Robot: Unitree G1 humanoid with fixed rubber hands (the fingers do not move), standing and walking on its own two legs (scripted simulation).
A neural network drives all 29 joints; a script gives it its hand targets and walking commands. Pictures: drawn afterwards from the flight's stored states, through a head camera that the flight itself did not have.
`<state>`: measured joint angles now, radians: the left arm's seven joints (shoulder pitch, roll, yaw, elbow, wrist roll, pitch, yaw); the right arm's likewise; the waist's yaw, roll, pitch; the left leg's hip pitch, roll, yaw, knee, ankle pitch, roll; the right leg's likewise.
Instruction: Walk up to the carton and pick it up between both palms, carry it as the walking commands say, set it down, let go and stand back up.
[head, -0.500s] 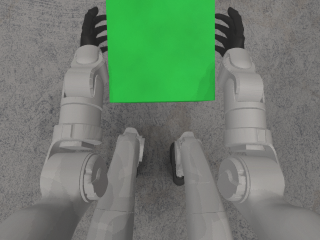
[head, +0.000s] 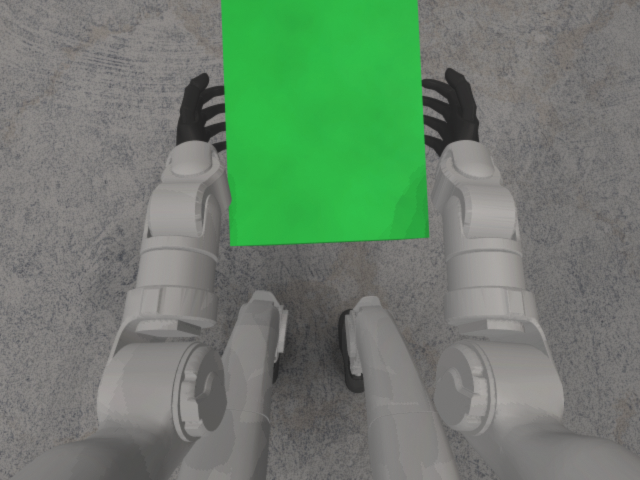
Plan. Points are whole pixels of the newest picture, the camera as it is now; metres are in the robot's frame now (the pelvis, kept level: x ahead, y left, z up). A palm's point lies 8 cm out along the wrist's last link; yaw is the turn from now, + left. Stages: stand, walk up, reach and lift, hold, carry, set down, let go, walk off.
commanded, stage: reach and lift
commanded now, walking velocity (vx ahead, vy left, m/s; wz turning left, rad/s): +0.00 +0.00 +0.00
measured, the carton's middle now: (324, 128) +0.51 +0.01 -0.10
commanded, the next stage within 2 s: none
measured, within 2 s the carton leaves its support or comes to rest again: neither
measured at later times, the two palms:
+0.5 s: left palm (170, 130) +0.43 +0.15 +0.05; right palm (496, 127) +0.44 -0.14 +0.06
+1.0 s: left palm (125, 94) +0.41 +0.15 +0.13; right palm (561, 87) +0.43 -0.14 +0.14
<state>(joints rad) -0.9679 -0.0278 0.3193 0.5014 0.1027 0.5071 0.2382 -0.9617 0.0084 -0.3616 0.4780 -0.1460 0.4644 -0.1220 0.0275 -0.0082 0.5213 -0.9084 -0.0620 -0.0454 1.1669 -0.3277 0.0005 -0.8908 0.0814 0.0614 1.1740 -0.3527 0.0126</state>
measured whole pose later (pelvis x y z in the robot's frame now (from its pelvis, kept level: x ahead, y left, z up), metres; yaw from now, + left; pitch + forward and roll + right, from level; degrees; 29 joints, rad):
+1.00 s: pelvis +0.12 +0.00 +0.10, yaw +1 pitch -4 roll +0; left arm -0.37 -0.17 0.28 0.52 0.20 0.63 0.20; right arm -0.39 0.14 -0.26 0.54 -0.22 0.60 -0.12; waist 0.01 0.00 -0.07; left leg -0.24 -0.05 -0.08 0.60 -0.28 0.01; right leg -0.21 0.05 0.07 0.60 -0.31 -0.01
